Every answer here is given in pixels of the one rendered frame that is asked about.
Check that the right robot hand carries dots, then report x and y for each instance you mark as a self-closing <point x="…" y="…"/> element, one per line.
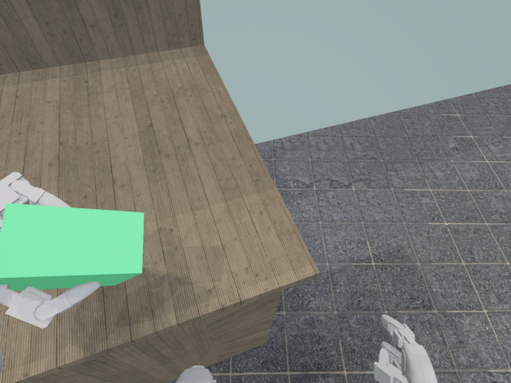
<point x="412" y="365"/>

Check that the table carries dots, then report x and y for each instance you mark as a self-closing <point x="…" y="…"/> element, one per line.
<point x="117" y="105"/>

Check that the left robot hand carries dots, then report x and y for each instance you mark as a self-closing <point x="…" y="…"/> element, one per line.
<point x="32" y="305"/>

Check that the sponge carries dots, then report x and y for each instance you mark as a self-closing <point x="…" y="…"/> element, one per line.
<point x="62" y="247"/>

